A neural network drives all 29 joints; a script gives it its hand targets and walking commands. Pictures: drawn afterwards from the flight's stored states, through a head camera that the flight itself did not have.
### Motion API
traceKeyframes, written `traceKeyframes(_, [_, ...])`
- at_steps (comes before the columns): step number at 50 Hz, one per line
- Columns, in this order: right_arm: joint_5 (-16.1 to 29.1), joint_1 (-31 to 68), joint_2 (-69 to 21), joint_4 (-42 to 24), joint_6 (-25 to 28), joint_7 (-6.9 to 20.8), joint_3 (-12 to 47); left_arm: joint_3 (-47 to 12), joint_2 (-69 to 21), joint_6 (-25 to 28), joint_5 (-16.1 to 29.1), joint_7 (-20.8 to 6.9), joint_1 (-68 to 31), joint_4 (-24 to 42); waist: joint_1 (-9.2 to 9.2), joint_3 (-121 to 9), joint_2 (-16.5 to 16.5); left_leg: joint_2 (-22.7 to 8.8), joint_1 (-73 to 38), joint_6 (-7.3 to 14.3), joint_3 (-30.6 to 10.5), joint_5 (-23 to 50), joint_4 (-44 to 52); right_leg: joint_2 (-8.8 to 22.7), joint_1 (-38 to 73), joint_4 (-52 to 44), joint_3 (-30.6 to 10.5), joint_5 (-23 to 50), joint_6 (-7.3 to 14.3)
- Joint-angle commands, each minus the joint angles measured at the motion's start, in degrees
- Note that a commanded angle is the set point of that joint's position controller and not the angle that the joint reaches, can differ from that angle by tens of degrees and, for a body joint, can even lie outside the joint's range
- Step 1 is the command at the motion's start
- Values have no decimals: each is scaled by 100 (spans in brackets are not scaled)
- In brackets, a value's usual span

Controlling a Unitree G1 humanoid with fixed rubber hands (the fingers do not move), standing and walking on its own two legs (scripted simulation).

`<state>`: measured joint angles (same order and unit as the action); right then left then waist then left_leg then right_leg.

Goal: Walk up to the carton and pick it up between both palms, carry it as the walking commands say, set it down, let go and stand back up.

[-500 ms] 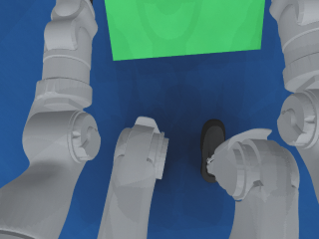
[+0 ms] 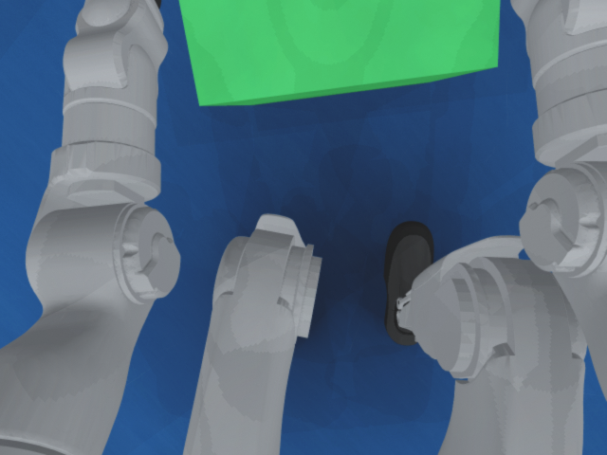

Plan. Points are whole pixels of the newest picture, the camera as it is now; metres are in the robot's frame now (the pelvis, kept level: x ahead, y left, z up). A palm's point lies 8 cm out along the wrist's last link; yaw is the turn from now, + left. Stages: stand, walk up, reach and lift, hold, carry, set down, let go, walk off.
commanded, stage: set down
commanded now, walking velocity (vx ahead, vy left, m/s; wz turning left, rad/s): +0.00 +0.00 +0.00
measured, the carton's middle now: out of the picture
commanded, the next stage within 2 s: none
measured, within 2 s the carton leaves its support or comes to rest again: neither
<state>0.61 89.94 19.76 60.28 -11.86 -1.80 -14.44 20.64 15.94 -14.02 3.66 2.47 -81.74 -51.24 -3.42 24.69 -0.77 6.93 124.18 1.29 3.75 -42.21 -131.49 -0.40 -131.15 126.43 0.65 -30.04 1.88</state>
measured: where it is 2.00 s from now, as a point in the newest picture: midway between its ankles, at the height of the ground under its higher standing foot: (342, 311)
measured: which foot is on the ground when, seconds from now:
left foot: down 0.00-1.00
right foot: down 0.00-1.00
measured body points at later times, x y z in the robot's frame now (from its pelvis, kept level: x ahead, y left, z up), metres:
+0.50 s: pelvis +0.00 +0.00 -0.01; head +0.38 +0.00 +0.23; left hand +0.56 +0.21 -0.17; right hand +0.60 -0.15 -0.17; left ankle +0.08 +0.10 -0.33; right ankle +0.12 -0.11 -0.33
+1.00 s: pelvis +0.00 +0.00 -0.01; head +0.38 -0.01 +0.22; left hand +0.56 +0.21 -0.17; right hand +0.60 -0.15 -0.18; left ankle +0.08 +0.10 -0.33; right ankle +0.12 -0.11 -0.33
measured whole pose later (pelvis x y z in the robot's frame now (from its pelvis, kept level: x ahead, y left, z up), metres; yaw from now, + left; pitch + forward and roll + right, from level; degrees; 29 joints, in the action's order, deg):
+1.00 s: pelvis +0.00 +0.00 -0.01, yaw +1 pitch +31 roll +1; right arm -1.5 92.7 21.4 63.6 -7.8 1.5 -15.7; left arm 20.2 17.3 -9.4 3.8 0.8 -84.2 -55.0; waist -2.9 29.9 -2.1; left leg 7.4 121.9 1.2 4.3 -43.0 -133.9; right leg 0.2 -128.9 129.2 0.4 -31.2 1.8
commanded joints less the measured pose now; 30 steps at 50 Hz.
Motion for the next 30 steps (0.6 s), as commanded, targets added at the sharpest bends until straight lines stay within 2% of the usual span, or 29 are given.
traceKeyframes(1, [294,1720,-4940,24,-152,1393,1464,-2265,-5025,-13,531,-1627,-3045,423,253,-5421,145,-88,-1140,-131,-434,2227,1496,-426,3887,-231,-146,1736,259])
traceKeyframes(14, [62,1222,-4896,276,-186,1490,1323,-2263,-5041,-22,454,-1631,-2700,209,381,-4865,103,-43,-1115,-132,-489,2206,1421,-386,3669,-143,-157,1683,284])
traceKeyframes(30, [-91,1155,-4668,467,-192,1516,1146,-2080,-4806,-69,283,-1656,-2612,-37,367,-4347,45,-50,-958,-125,-455,1788,1382,-337,3604,-125,-203,1348,287])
